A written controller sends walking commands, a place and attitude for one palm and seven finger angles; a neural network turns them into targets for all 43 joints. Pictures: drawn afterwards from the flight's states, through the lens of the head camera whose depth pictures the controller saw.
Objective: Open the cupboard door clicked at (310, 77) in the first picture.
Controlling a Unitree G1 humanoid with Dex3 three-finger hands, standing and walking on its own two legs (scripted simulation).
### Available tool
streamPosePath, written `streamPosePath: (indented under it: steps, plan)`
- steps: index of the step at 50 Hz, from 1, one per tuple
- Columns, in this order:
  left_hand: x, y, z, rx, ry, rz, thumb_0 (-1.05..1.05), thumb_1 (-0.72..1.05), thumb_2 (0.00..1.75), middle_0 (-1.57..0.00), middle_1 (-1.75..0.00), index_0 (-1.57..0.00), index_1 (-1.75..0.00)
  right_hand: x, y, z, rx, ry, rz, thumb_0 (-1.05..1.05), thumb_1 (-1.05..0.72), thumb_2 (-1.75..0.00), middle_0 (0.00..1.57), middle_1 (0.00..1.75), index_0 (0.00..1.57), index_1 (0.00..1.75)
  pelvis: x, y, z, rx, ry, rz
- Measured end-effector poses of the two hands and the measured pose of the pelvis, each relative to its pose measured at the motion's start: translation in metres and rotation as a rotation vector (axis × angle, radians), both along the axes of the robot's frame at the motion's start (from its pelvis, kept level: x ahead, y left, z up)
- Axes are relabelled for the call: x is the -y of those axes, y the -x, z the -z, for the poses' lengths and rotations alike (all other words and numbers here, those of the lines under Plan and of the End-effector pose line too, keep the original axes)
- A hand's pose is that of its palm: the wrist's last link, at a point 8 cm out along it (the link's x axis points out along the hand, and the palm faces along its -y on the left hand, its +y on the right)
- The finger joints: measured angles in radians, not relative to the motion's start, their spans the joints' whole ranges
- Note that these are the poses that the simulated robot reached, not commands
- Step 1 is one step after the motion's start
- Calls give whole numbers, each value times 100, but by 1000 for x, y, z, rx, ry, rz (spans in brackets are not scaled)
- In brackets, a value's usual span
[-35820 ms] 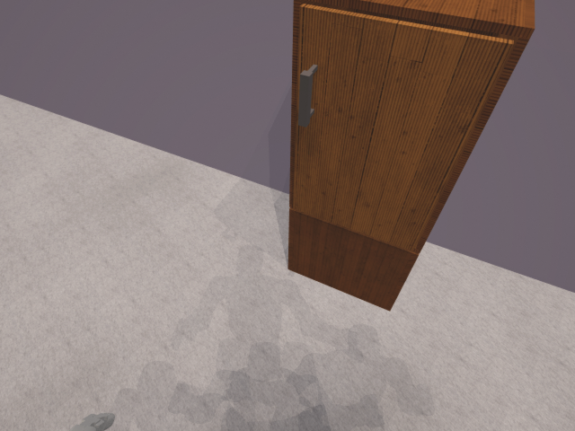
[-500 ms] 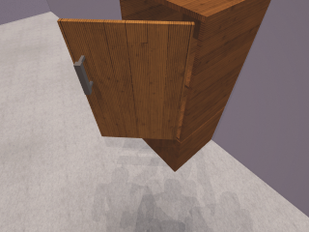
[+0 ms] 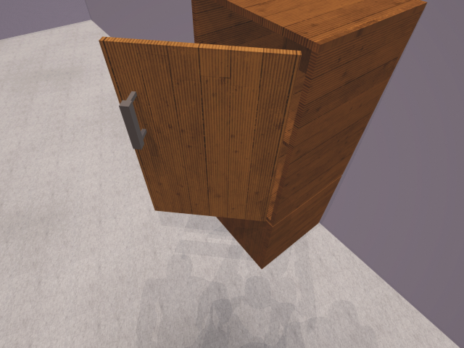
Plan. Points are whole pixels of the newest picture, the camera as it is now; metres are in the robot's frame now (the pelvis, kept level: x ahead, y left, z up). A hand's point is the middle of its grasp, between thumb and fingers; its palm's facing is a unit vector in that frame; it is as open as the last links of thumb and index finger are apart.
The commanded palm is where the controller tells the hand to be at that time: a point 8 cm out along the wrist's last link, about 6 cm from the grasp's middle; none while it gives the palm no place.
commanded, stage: come to a stop and stand still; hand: left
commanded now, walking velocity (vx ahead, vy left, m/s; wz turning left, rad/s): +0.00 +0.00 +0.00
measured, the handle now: (135, 120) +0.57 +0.26 +0.06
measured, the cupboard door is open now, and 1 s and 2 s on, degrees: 46 46 46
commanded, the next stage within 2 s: look again from close up in 0.12 s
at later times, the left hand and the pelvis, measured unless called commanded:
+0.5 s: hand out of the picture +0.01 +0.20 -0.18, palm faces +0.00 -0.98 -0.22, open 7.4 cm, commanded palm none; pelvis +0.00 +0.02 -0.01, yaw -1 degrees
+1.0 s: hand (108, 329) +0.16 +0.22 -0.04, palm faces +0.23 -0.97 -0.10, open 7.6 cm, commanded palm +0.10 +0.27 -0.06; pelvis -0.03 +0.02 -0.02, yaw +2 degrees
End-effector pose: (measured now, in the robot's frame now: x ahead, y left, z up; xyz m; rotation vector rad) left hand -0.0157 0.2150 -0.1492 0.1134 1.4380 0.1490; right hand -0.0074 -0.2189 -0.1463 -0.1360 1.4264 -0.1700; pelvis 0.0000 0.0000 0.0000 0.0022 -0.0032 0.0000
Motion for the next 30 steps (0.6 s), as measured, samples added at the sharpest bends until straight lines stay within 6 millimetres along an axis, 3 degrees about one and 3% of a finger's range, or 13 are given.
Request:
streamPosePath:
  steps: [13, 21, 30]
  plan:
    - [6, -4, 3, 5, 2, 7, 0, 91, 90, -20, -29, -20, -30, 1, -10, 0, 1, 10, -11, 1, -92, -90, 20, 30, 20, 30, -1, -7, 2, -10, 10, 0]
    - [-19, -16, 5, 63, -39, 45, 0, 91, 90, -20, -29, -20, -30, -6, -18, 7, 100, 16, -10, 1, -92, -90, 20, 30, 20, 30, -15, 0, 10, 6, 10, 8]
    - [-40, -26, -2, 118, -63, 63, 0, 91, 90, -20, -29, -20, -30, -15, -11, 7, 109, 4, -23, 1, -93, -90, 20, 30, 20, 30, -23, 10, 9, 20, 0, 15]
